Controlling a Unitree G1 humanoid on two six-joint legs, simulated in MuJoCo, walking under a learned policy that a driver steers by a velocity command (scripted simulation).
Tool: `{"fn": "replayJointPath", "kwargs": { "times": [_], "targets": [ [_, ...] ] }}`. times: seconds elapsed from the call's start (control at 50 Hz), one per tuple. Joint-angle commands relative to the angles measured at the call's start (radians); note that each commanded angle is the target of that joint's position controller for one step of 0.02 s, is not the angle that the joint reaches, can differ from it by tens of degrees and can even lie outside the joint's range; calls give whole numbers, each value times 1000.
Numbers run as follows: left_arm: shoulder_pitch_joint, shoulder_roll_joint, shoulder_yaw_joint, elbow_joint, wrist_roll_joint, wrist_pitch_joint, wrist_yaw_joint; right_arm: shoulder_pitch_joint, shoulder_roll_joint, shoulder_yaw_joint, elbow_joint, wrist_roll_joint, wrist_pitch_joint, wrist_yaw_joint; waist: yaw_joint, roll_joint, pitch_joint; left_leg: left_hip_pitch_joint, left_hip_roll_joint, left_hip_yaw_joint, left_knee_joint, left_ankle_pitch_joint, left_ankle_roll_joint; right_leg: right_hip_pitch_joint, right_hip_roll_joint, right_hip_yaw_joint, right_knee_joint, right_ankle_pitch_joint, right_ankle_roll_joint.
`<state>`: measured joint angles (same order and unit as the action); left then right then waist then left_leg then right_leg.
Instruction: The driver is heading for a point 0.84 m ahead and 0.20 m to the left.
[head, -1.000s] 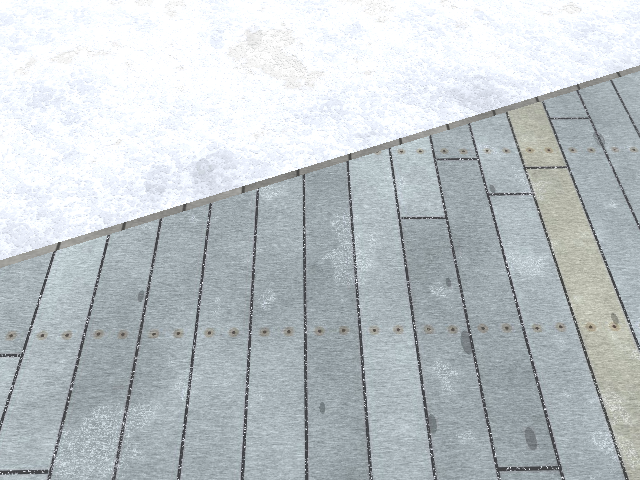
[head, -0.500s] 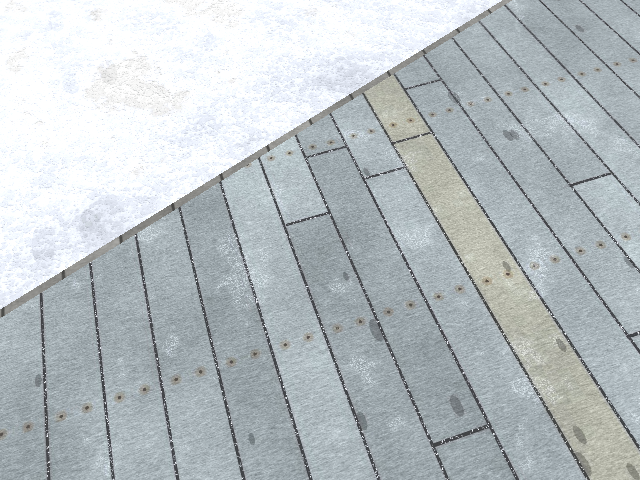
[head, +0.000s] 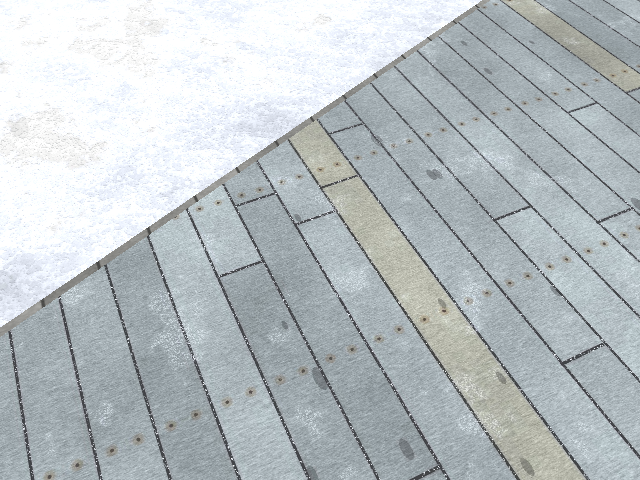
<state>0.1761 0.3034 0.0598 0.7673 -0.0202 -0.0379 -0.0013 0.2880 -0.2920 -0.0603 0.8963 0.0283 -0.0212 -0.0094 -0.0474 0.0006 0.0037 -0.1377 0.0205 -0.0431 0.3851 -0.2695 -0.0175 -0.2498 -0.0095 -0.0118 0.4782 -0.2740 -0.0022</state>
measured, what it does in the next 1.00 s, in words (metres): walks ahead, turning left: right foot, then left foot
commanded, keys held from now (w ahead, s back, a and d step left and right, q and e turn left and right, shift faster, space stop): w+q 0.72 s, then w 0.28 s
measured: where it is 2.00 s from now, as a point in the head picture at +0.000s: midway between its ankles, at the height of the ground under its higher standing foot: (225, 363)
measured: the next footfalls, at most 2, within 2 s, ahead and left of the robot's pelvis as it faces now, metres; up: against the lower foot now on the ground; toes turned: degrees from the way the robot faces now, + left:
right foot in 0.02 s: +0.04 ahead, -0.12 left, +0.00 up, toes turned +0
left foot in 0.48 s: +0.36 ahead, +0.15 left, +0.00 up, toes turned +16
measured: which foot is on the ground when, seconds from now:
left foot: down 0.00-0.02, up 0.04-0.46, down 0.48-1.00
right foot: up 0.00-0.00, down 0.02-0.50, up 0.52-0.96, down 0.98-1.00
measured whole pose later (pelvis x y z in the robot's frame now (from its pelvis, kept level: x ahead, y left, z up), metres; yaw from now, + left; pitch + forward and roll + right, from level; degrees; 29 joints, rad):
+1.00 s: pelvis +0.51 +0.09 -0.02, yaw +27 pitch +2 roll +0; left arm 0.09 0.26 0.04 0.67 0.01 -0.12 -0.02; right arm 0.37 -0.29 -0.06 0.78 0.02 -0.04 0.00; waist -0.07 0.00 0.01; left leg -0.08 -0.09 -0.17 0.59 -0.44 0.06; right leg -0.47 0.00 -0.01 0.51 -0.10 -0.02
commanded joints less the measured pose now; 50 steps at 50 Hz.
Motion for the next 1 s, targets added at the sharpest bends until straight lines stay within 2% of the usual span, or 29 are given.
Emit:
{"fn": "replayJointPath", "kwargs": {
  "times": [0.02, 0.04, 0.06, 0.08, 0.14, 0.22, 0.28, 0.34, 0.38, 0.42, 0.46, 0.48, 0.5, 0.52, 0.54, 0.56, 0.58, 0.6, 0.62, 0.64, 0.68, 0.74, 0.78, 0.82, 0.88, 0.92, 0.96, 0.98, 1.0],
  "targets": [
    [202, 124, 41, 2, -5, -16, 19, -112, -54, 4, -79, -12, -26, 15, 150, 22, -50, -356, 77, -94, 105, -140, 103, 423, -114, 142, -137, -13, -64],
    [274, 251, 72, 13, 10, -13, 19, -142, 0, 21, -131, -7, -46, 14, 165, -249, -75, -563, -33, 50, 391, -227, 46, 498, -330, 474, -250, -247, -176],
    [284, 219, 68, 18, 27, -28, 12, -176, -98, -4, -140, 13, -58, 9, 184, -187, -5, -659, 0, -36, 599, -306, 53, 420, -408, 615, -309, -358, -256],
    [231, 150, 46, 9, 29, -44, 10, -145, -136, -20, -127, 30, -63, 13, 143, -152, 60, -711, 31, -95, 678, -223, 78, 393, -370, 542, -315, -369, -233],
    [139, 77, 23, -4, 21, -61, 5, -117, -115, -25, -97, 9, -57, 21, 96, -117, 104, -707, 69, -109, 673, -10, 82, 345, -273, 270, -347, -44, -147],
    [143, 82, 27, 10, 38, -68, 9, -139, -54, -11, -113, 5, -42, 35, 89, -86, 87, -660, 60, -65, 594, 163, 29, 272, -227, 57, -367, 256, -143],
    [144, 96, 28, 23, 32, -68, 16, -228, -29, 5, -163, -7, -40, 47, 106, -79, 115, -573, 55, 11, 398, 302, 14, 196, -202, -62, -396, 300, -134],
    [202, 113, 32, 54, 20, -63, 21, -323, -9, 19, -217, -8, -41, 67, 133, -55, 143, -532, 44, 65, 277, 339, 40, 223, -229, -115, -397, 346, -134],
    [216, 125, 36, 65, 11, -51, 21, -348, -21, 16, -246, -4, -42, 81, 122, -56, 138, -533, 28, 86, 229, 288, 72, 305, -254, -139, -347, 482, -125],
    [204, 154, 43, 61, 10, -35, 28, -322, -53, 1, -263, -2, -40, 89, 79, -89, 78, -456, -26, 137, 223, 202, 114, 375, -267, -168, -223, 855, -106],
    [194, 181, 49, 52, 14, -12, 40, -147, -121, -36, -234, 4, -30, 86, -24, -125, -50, -229, -99, 173, 233, 124, 163, 379, -259, -187, 46, 1136, -81],
    [180, 183, 46, 43, 11, -9, 45, 11, -175, -67, -198, 5, -24, 71, -113, -98, -130, 32, -115, 141, 179, 163, 204, 244, -228, -202, 270, 1061, -50],
    [217, 127, 25, 17, 37, -22, 43, 129, -249, -89, -174, 4, -7, 44, -119, 81, -229, 345, 68, -152, 178, 137, 262, -39, -158, -188, 598, 448, -14],
    [299, 4, -17, -32, 29, -57, 21, 85, -299, -88, -207, 2, -19, 46, -12, 258, -384, 603, 316, -780, 7, -132, 483, -409, 60, -14, 932, -313, 33],
    [150, 122, 10, -50, -8, -95, 7, 93, -205, -66, -207, -7, -26, 45, -90, 110, -353, 565, 294, -761, -97, -180, 421, -507, 13, 143, 976, -270, 7],
    [77, 138, 14, -84, -33, -111, 2, 51, -172, -56, -203, -11, -37, 44, -73, 75, -201, 429, 262, -608, -113, -120, 372, -547, -30, 125, 920, -178, -17],
    [67, 120, 10, -83, -16, -117, 10, -16, -157, -49, -214, -8, -46, 45, -16, -34, -106, 256, 217, -501, -123, 3, 341, -501, -74, 118, 824, -107, -18],
    [74, 122, 18, -76, 11, -113, 18, -72, -133, -43, -228, -14, -50, 43, 23, -37, -58, 128, 180, -420, -135, 111, 330, -440, -100, 114, 749, -71, -8],
    [98, 125, 22, -75, 19, -101, 17, -103, -125, -38, -245, -29, -52, 39, 57, 0, -41, 33, 157, -382, -156, 194, 334, -373, -115, 121, 729, -52, 2],
    [118, 118, 23, -77, 27, -90, 16, -116, -122, -39, -250, -26, -53, 36, 76, 11, -36, -13, 144, -355, -171, 241, 340, -349, -122, 116, 688, -47, 19],
    [102, 96, 20, -87, 37, -69, 17, -106, -124, -40, -246, -19, -56, 30, 79, 17, -14, -107, 118, -279, -191, 305, 334, -333, -122, 84, 606, -2, 50],
    [-14, 64, 7, -129, 44, -63, 19, -63, -146, -46, -233, -15, -53, 16, 42, 33, 16, -161, 64, -197, -185, 336, 295, -339, -99, 59, 389, 194, 77],
    [-76, 42, -2, -139, 36, -71, 11, -25, -136, -42, -216, -10, -47, 11, 3, 58, 10, -163, 31, -151, -164, 298, 252, -279, -72, 45, 223, 349, 73],
    [-138, 41, -6, -152, 23, -81, -2, 28, -133, -39, -193, -8, -45, 11, -35, 67, 6, -140, 54, -173, -158, 245, 244, -238, -48, 37, 142, 437, 67],
    [-194, 68, 2, -177, 16, -89, -20, 72, -135, -37, -173, -6, -38, 10, -51, 69, 18, -10, 112, -240, -82, 253, 239, -282, -39, 53, 64, 365, 34],
    [-177, 83, 9, -183, 11, -92, -25, 83, -140, -39, -165, -7, -32, 6, -30, 93, 13, 76, 154, -290, -33, 313, 228, -278, -30, 53, 33, 258, 2],
    [-39, 119, 31, -150, 13, -98, -19, 56, -131, -35, -169, -9, -24, 5, 53, 103, -42, 92, 118, -268, 101, 529, 200, -96, 4, 16, -34, 233, -51],
    [103, 154, 44, -128, 30, -96, -12, 40, -99, -20, -188, -13, -31, 7, 117, 75, -176, 10, 65, -221, 300, 538, 167, 148, -84, 91, 11, 295, -113],
    [241, 239, 67, -106, 41, -86, -7, 148, -40, -2, -197, -7, -47, 9, 123, -126, -339, -308, -70, -117, 656, 251, 86, 533, -292, 412, 22, 240, -259]
  ]
}}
